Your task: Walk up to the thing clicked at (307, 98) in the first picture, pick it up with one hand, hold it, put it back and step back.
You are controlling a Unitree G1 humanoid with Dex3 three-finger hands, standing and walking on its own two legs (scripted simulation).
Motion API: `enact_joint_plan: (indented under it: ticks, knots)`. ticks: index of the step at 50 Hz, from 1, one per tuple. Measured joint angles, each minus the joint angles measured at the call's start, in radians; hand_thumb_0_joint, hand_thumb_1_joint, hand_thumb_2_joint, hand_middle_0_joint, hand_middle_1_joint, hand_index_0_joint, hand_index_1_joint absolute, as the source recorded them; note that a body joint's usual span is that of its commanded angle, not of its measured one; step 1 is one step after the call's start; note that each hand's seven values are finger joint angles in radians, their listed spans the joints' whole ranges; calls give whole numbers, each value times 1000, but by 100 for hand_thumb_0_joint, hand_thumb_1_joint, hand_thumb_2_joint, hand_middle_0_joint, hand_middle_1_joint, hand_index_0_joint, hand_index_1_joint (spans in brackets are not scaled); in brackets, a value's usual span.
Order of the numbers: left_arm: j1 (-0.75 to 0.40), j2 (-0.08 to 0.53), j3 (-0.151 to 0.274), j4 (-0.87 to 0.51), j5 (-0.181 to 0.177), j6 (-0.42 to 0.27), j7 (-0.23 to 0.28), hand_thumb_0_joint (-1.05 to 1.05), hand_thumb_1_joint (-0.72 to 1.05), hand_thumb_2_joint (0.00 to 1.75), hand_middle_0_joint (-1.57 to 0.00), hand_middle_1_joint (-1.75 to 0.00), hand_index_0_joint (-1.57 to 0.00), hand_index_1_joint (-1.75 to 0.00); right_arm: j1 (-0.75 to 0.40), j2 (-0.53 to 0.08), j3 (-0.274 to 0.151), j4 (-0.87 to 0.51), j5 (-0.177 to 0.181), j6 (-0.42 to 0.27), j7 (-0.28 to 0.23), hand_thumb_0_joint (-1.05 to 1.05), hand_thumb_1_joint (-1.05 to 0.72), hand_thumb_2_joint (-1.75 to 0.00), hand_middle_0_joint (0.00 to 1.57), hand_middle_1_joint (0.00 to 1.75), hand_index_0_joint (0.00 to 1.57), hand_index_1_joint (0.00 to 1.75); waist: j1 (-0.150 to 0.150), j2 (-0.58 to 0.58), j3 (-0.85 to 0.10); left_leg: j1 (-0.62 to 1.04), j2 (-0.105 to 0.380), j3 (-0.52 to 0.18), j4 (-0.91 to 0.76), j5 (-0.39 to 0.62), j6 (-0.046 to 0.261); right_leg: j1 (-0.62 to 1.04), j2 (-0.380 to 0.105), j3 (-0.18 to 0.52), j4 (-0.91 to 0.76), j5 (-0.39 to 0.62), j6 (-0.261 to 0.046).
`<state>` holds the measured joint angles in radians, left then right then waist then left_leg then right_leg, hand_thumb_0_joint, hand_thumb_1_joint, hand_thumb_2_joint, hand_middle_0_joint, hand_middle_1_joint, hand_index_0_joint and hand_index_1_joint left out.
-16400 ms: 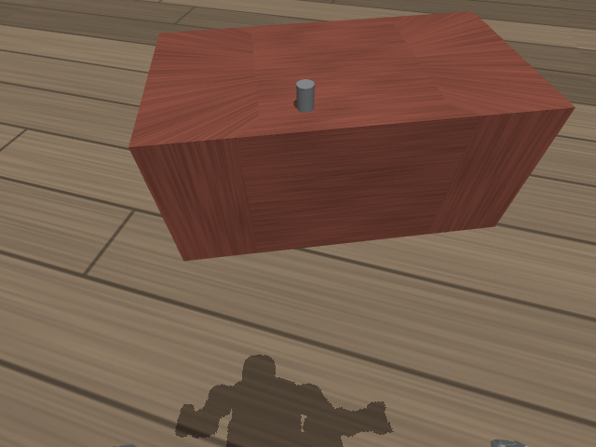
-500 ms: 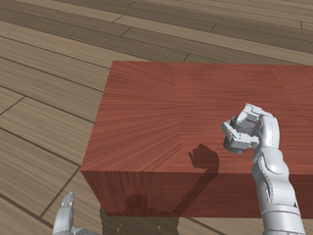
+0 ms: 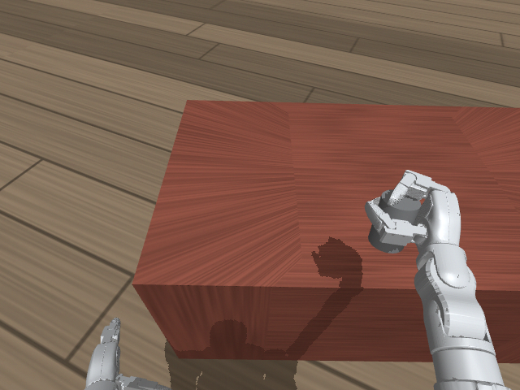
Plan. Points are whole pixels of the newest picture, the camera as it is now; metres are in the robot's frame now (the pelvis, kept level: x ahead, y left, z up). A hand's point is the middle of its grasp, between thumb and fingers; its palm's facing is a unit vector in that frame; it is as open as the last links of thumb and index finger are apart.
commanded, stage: hold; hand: right
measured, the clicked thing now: (392, 221) +0.33 -0.18 +0.10
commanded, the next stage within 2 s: crouch in 1.22 s
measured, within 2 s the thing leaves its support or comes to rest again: neither
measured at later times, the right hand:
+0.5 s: hand (390, 216) +0.32 -0.17 +0.12, palm faces +0.19 +0.98 -0.01, open 5.1 cm
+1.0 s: hand (389, 210) +0.33 -0.16 +0.12, palm faces +0.17 +0.98 -0.01, open 5.1 cm
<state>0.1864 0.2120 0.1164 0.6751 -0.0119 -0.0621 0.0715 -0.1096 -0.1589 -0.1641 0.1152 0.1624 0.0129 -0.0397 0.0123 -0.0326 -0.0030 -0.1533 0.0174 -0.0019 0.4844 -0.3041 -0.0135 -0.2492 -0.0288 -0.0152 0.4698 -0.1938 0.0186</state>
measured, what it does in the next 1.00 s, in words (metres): stands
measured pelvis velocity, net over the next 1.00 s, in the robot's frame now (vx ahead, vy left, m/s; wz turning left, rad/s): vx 0.00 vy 0.00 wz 0.00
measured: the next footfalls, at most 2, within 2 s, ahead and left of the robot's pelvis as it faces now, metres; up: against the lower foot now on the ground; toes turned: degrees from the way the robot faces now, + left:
none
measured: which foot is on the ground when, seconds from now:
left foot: down 0.00-1.00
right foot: down 0.00-1.00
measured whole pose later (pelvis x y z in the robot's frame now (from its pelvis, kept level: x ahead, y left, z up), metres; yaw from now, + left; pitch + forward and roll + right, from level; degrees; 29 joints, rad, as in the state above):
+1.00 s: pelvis +0.00 +0.00 +0.00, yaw +0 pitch -2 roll +0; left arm 0.18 0.21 0.11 0.67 -0.01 -0.06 0.08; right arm -0.11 -0.16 -0.16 0.14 0.16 -0.01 -0.04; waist 0.02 -0.03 0.00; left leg -0.14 0.01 0.00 0.47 -0.30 -0.01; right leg -0.23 -0.03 -0.01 0.45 -0.18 0.02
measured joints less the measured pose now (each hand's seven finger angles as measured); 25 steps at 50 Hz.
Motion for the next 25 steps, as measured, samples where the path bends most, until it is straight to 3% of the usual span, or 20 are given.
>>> enact_joint_plan:
  ticks: [25]
  knots:
    - [9, -13, -13, -28, 3, 1, -7, -1, -54, 6, -6, -6, -6, -6, 17, 4, -8, 12, 0, -10, 1, -1, 0, -104, 91, 108, 125, 134, 4, 0, 9, 10, -4, 3, -10, 8, 5, 14, -4, 3, -18, 13, 5]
